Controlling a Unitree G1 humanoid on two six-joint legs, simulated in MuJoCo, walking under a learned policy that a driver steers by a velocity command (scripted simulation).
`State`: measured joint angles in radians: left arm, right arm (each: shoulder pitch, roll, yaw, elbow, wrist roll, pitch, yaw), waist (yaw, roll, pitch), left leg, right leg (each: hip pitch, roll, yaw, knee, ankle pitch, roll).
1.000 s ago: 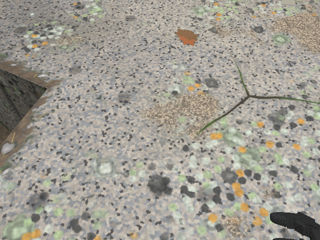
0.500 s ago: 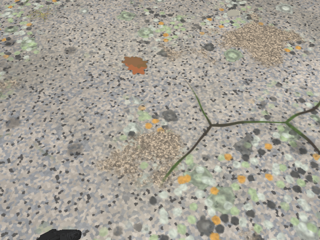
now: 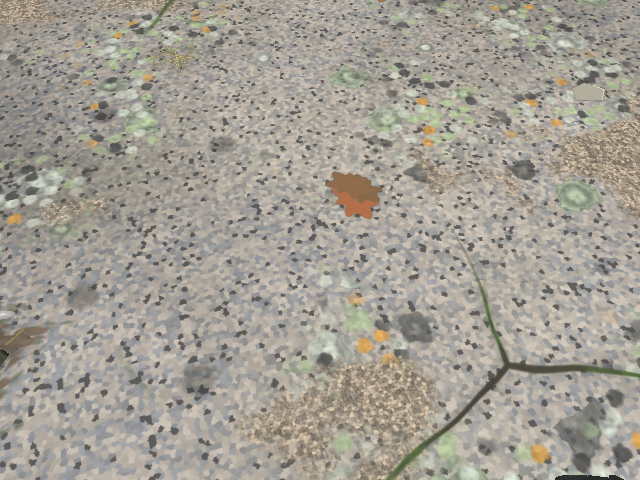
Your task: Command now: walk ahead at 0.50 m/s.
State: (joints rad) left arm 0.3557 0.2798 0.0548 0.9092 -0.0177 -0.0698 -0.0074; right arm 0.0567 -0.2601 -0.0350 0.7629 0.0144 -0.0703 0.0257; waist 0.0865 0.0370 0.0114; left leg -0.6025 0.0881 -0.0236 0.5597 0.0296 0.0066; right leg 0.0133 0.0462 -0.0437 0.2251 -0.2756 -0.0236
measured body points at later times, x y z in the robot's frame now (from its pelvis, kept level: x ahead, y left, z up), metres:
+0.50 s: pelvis +0.27 +0.04 +0.00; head +0.29 +0.04 +0.45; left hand +0.46 +0.28 -0.11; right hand +0.27 -0.24 -0.13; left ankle +0.18 +0.14 -0.74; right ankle +0.44 -0.13 -0.69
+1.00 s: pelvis +0.55 -0.04 +0.00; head +0.58 -0.06 +0.45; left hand +0.70 +0.20 -0.11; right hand +0.65 -0.34 -0.10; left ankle +0.79 +0.06 -0.69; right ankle +0.47 -0.10 -0.74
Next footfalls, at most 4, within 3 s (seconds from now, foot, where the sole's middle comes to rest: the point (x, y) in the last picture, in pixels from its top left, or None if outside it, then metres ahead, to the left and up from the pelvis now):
0.08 left None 0.22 0.14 -0.78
0.64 right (415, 473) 0.50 -0.11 -0.78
1.12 left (364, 328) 0.83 0.00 -0.78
1.58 right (458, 349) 0.80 -0.22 -0.78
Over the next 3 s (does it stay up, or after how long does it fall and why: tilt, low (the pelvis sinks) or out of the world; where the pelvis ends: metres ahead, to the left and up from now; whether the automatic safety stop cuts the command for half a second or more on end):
stays up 0.93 0.15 -0.02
